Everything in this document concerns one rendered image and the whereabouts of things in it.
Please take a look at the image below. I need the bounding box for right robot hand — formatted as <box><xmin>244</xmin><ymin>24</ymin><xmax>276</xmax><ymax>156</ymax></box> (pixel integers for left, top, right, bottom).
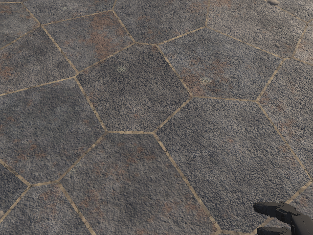
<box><xmin>253</xmin><ymin>201</ymin><xmax>313</xmax><ymax>235</ymax></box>

